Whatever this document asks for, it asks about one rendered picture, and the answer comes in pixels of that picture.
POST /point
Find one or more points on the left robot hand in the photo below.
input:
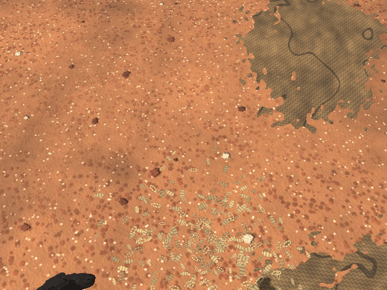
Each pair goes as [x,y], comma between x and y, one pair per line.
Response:
[69,282]

